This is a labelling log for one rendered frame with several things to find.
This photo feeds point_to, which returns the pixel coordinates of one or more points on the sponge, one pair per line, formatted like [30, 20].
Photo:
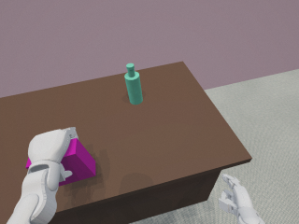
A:
[77, 160]

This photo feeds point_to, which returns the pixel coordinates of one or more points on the robot left forearm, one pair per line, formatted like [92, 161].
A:
[37, 204]

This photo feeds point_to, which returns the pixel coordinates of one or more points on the robot right hand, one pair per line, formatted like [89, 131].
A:
[229, 201]

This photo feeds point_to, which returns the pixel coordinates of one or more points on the robot left hand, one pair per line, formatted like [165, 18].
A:
[52, 146]

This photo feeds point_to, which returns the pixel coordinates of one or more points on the robot right forearm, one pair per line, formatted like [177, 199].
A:
[247, 215]

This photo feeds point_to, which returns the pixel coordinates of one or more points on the table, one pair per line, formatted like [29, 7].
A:
[152, 158]

